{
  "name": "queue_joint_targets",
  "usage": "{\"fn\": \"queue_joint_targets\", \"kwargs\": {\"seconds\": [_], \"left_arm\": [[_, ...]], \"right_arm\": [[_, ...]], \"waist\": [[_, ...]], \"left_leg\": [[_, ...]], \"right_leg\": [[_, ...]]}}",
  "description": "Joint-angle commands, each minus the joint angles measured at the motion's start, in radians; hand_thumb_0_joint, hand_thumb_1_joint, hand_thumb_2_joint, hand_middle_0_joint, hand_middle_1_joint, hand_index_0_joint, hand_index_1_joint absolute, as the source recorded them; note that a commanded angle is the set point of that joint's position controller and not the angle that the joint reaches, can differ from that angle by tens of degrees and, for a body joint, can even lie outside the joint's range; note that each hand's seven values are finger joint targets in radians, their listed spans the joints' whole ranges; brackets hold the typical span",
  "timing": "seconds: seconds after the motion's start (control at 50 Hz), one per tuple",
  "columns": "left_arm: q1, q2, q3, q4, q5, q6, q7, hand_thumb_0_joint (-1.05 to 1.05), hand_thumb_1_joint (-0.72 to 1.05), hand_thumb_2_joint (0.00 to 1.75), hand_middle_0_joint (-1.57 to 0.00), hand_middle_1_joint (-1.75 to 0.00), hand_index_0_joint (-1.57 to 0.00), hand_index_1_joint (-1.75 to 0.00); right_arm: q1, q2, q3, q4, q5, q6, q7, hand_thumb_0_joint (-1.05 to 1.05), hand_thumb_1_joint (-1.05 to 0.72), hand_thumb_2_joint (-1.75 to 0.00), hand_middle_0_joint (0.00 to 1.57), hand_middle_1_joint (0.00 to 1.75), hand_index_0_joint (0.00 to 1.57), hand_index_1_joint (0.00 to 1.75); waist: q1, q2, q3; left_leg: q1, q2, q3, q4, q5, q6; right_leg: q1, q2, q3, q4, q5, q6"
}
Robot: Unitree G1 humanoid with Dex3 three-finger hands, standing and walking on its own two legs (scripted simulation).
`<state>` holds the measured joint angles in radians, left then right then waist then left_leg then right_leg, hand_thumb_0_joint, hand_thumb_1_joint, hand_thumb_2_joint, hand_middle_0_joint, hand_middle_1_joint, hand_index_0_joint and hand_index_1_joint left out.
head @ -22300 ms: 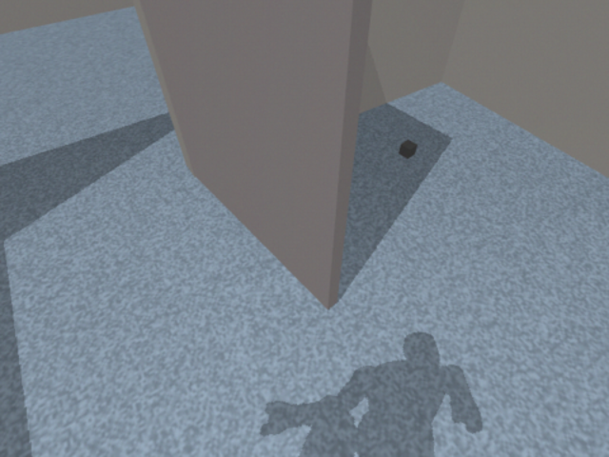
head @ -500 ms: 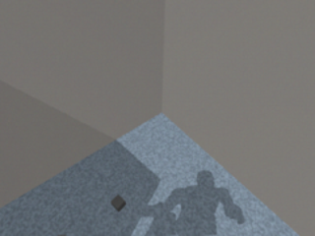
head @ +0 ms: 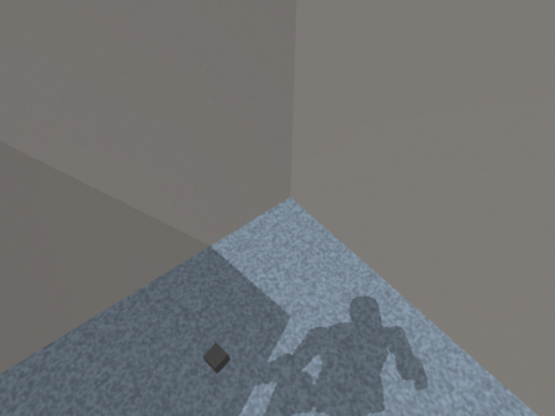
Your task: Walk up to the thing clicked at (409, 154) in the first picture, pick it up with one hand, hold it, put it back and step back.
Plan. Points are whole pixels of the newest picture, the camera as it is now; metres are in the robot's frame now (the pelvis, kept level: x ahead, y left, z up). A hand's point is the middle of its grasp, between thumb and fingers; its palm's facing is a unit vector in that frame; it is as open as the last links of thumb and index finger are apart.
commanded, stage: stand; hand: left
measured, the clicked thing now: (216, 358) +0.43 +0.23 -0.75
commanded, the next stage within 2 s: none
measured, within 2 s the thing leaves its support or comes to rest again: neither
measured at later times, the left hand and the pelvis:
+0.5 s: hand out of the picture +0.10 +0.24 -0.16, palm faces -0.03 -0.94 -0.33, open 7.4 cm; pelvis +0.02 -0.01 +0.00, yaw +0 degrees
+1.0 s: hand out of the picture +0.10 +0.24 -0.16, palm faces -0.02 -0.94 -0.34, open 7.4 cm; pelvis +0.02 -0.01 +0.00, yaw +0 degrees
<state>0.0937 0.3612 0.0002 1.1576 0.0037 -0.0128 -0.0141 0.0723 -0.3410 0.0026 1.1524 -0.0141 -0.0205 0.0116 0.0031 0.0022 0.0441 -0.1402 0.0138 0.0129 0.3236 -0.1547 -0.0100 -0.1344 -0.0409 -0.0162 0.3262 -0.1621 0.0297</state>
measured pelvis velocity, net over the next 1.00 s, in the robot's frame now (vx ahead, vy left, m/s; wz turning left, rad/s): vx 0.02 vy -0.01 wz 0.01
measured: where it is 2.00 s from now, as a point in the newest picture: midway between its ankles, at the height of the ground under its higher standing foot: outside the picture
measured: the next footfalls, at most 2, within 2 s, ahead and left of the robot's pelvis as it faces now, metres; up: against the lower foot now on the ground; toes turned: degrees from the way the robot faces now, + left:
none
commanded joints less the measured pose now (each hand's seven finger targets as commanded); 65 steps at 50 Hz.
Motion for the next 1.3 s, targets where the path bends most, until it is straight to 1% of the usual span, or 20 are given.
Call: {"fn": "queue_joint_targets", "kwargs": {"seconds": [0.0, 0.04, 0.08, 0.14, 0.18, 0.24, 0.3, 0.42, 0.46, 0.52, 0.62, 0.68, 0.72, 0.74, 0.8, 0.9, 0.98, 1.04, 1.14, 1.28], "left_arm": [[-0.030, 0.203, 0.035, -0.052, 0.002, -0.024, 0.016, 0.00, 0.90, 0.90, -0.20, -0.30, -0.20, -0.30], [-0.033, 0.203, 0.036, -0.054, 0.002, -0.024, 0.017, 0.00, 0.90, 0.90, -0.20, -0.30, -0.20, -0.30], [-0.038, 0.210, 0.035, -0.060, 0.001, -0.025, 0.018, 0.00, 0.90, 0.90, -0.20, -0.30, -0.20, -0.30], [-0.034, 0.210, 0.035, -0.063, 0.003, -0.029, 0.020, 0.00, 0.90, 0.90, -0.20, -0.30, -0.20, -0.30], [-0.034, 0.216, 0.037, -0.063, 0.003, -0.028, 0.020, 0.00, 0.90, 0.90, -0.20, -0.30, -0.20, -0.30], [-0.028, 0.205, 0.035, -0.066, 0.002, -0.028, 0.020, 0.00, 0.90, 0.90, -0.20, -0.30, -0.20, -0.30], [-0.032, 0.208, 0.036, -0.065, 0.001, -0.027, 0.022, 0.00, 0.90, 0.90, -0.20, -0.30, -0.20, -0.30], [-0.033, 0.204, 0.038, -0.061, 0.003, -0.020, 0.021, 0.00, 0.90, 0.90, -0.20, -0.30, -0.20, -0.30], [-0.032, 0.206, 0.040, -0.063, 0.004, -0.022, 0.022, 0.00, 0.90, 0.90, -0.20, -0.30, -0.20, -0.30], [-0.035, 0.207, 0.040, -0.065, 0.002, -0.025, 0.022, 0.00, 0.90, 0.90, -0.20, -0.30, -0.20, -0.30], [-0.033, 0.203, 0.041, -0.067, 0.001, -0.023, 0.023, 0.00, 0.90, 0.90, -0.20, -0.30, -0.20, -0.30], [-0.038, 0.201, 0.040, -0.066, 0.001, -0.020, 0.022, 0.00, 0.90, 0.90, -0.20, -0.30, -0.20, -0.30], [-0.044, 0.208, 0.044, -0.068, 0.003, -0.020, 0.023, 0.00, 0.90, 0.90, -0.20, -0.30, -0.20, -0.30], [-0.037, 0.203, 0.042, -0.066, 0.002, -0.021, 0.023, 0.00, 0.90, 0.90, -0.20, -0.30, -0.20, -0.30], [-0.036, 0.202, 0.042, -0.071, 0.001, -0.022, 0.023, 0.00, 0.90, 0.90, -0.20, -0.30, -0.20, -0.30], [-0.039, 0.211, 0.046, -0.072, 0.003, -0.019, 0.024, 0.00, 0.90, 0.90, -0.20, -0.30, -0.20, -0.30], [-0.032, 0.204, 0.043, -0.072, 0.004, -0.021, 0.023, 0.00, 0.90, 0.90, -0.20, -0.30, -0.20, -0.30], [-0.032, 0.204, 0.043, -0.072, 0.003, -0.020, 0.024, 0.00, 0.90, 0.90, -0.20, -0.30, -0.20, -0.30], [-0.028, 0.209, 0.045, -0.075, 0.004, -0.019, 0.023, 0.00, 0.90, 0.90, -0.20, -0.30, -0.20, -0.30], [-0.021, 0.204, 0.042, -0.074, 0.005, -0.017, 0.022, 0.00, 0.90, 0.90, -0.20, -0.30, -0.20, -0.30]], "right_arm": [[-0.042, -0.227, -0.047, -0.059, 0.005, -0.014, -0.011, 0.00, -0.90, -0.90, 0.20, 0.30, 0.20, 0.30], [-0.038, -0.230, -0.048, -0.060, 0.004, -0.014, -0.010, 0.00, -0.90, -0.90, 0.20, 0.30, 0.20, 0.30], [-0.040, -0.221, -0.045, -0.060, 0.004, -0.013, -0.010, 0.00, -0.90, -0.90, 0.20, 0.30, 0.20, 0.30], [-0.044, -0.219, -0.045, -0.061, 0.006, -0.014, -0.009, 0.00, -0.90, -0.90, 0.20, 0.30, 0.20, 0.30], [-0.038, -0.217, -0.044, -0.059, 0.005, -0.013, -0.010, 0.00, -0.90, -0.90, 0.20, 0.30, 0.20, 0.30], [-0.047, -0.223, -0.043, -0.059, 0.008, -0.015, -0.012, 0.00, -0.90, -0.90, 0.20, 0.30, 0.20, 0.30], [-0.043, -0.223, -0.041, -0.055, 0.008, -0.014, -0.014, 0.00, -0.90, -0.90, 0.20, 0.30, 0.20, 0.30], [-0.049, -0.225, -0.041, -0.055, 0.008, -0.007, -0.015, 0.00, -0.90, -0.90, 0.20, 0.30, 0.20, 0.30], [-0.034, -0.224, -0.040, -0.055, 0.007, -0.007, -0.014, 0.00, -0.90, -0.90, 0.20, 0.30, 0.20, 0.30], [-0.041, -0.221, -0.038, -0.058, 0.008, -0.010, -0.015, 0.00, -0.90, -0.90, 0.20, 0.30, 0.20, 0.30], [-0.032, -0.225, -0.041, -0.058, 0.008, -0.011, -0.018, 0.00, -0.90, -0.90, 0.20, 0.30, 0.20, 0.30], [-0.043, -0.220, -0.037, -0.061, 0.008, -0.010, -0.018, 0.00, -0.90, -0.90, 0.20, 0.30, 0.20, 0.30], [-0.037, -0.223, -0.039, -0.064, 0.007, -0.009, -0.019, 0.00, -0.90, -0.90, 0.20, 0.30, 0.20, 0.30], [-0.040, -0.221, -0.037, -0.061, 0.009, -0.009, -0.017, 0.00, -0.90, -0.90, 0.20, 0.30, 0.20, 0.30], [-0.033, -0.226, -0.040, -0.062, 0.009, -0.010, -0.018, 0.00, -0.90, -0.90, 0.20, 0.30, 0.20, 0.30], [-0.034, -0.222, -0.039, -0.065, 0.008, -0.008, -0.020, 0.00, -0.90, -0.90, 0.20, 0.30, 0.20, 0.30], [-0.028, -0.222, -0.036, -0.066, 0.008, -0.008, -0.018, 0.00, -0.90, -0.90, 0.20, 0.30, 0.20, 0.30], [-0.024, -0.220, -0.037, -0.067, 0.007, -0.007, -0.018, 0.00, -0.90, -0.90, 0.20, 0.30, 0.20, 0.30], [-0.020, -0.223, -0.037, -0.068, 0.005, -0.009, -0.020, 0.00, -0.90, -0.90, 0.20, 0.30, 0.20, 0.30], [-0.020, -0.225, -0.037, -0.069, 0.006, -0.012, -0.021, 0.00, -0.90, -0.90, 0.20, 0.30, 0.20, 0.30]], "waist": [[-0.002, -0.007, -0.050], [-0.005, 0.000, -0.057], [-0.004, -0.013, -0.056], [-0.005, -0.007, -0.081], [-0.007, -0.013, -0.088], [-0.003, 0.012, -0.114], [-0.006, 0.008, -0.115], [-0.004, 0.003, -0.071], [-0.007, -0.001, -0.081], [-0.007, -0.003, -0.085], [-0.006, 0.000, -0.108], [-0.005, 0.001, -0.080], [-0.007, -0.006, -0.100], [-0.004, -0.001, -0.084], [-0.005, -0.006, -0.102], [-0.007, -0.001, -0.097], [-0.007, 0.000, -0.088], [-0.008, 0.000, -0.076], [-0.004, 0.008, -0.093], [-0.001, 0.002, -0.083]], "left_leg": [[0.012, 0.116, -0.107, -0.077, 0.006, 0.026], [0.005, 0.116, -0.107, -0.076, -0.003, 0.025], [0.005, 0.113, -0.105, -0.074, 0.031, 0.022], [0.027, 0.118, -0.102, -0.053, 0.104, 0.024], [0.024, 0.116, -0.100, -0.055, 0.103, 0.023], [0.057, 0.125, -0.094, -0.037, 0.192, 0.024], [0.060, 0.127, -0.091, -0.032, 0.213, 0.022], [0.030, 0.119, -0.092, -0.054, 0.107, 0.017], [0.031, 0.121, -0.090, -0.052, 0.108, 0.021], [0.048, 0.123, -0.092, -0.044, 0.175, 0.016], [0.058, 0.129, -0.090, -0.039, 0.225, 0.017], [0.049, 0.123, -0.087, -0.045, 0.176, 0.017], [0.058, 0.124, -0.085, -0.043, 0.184, 0.017], [0.053, 0.123, -0.090, -0.048, 0.177, 0.014], [0.073, 0.128, -0.084, -0.033, 0.219, 0.017], [0.064, 0.126, -0.083, -0.043, 0.169, 0.018], [0.065, 0.125, -0.083, -0.044, 0.177, 0.020], [0.050, 0.121, -0.084, -0.053, 0.150, 0.015], [0.056, 0.125, -0.084, -0.047, 0.180, 0.019], [0.059, 0.127, -0.089, -0.055, 0.170, 0.019]], "right_leg": [[-0.018, -0.088, 0.084, -0.059, 0.013, -0.037], [-0.005, -0.090, 0.084, -0.056, 0.008, -0.038], [-0.007, -0.092, 0.087, -0.061, 0.013, -0.040], [0.019, -0.098, 0.082, -0.055, 0.080, -0.038], [0.028, -0.098, 0.079, -0.054, 0.083, -0.038], [0.040, -0.102, 0.075, -0.044, 0.162, -0.038], [0.057, -0.105, 0.073, -0.038, 0.195, -0.038], [0.031, -0.095, 0.070, -0.063, 0.081, -0.036], [0.042, -0.098, 0.074, -0.064, 0.091, -0.038], [0.043, -0.100, 0.073, -0.057, 0.157, -0.039], [0.074, -0.100, 0.064, -0.044, 0.200, -0.040], [0.055, -0.099, 0.068, -0.057, 0.165, -0.038], [0.065, -0.101, 0.068, -0.053, 0.169, -0.042], [0.057, -0.097, 0.066, -0.060, 0.162, -0.039], [0.071, -0.102, 0.067, -0.051, 0.207, -0.043], [0.069, -0.101, 0.069, -0.059, 0.160, -0.042], [0.059, -0.102, 0.070, -0.064, 0.168, -0.042], [0.050, -0.097, 0.069, -0.065, 0.132, -0.042], [0.067, -0.101, 0.072, -0.057, 0.160, -0.045], [0.049, -0.097, 0.069, -0.057, 0.143, -0.042]]}}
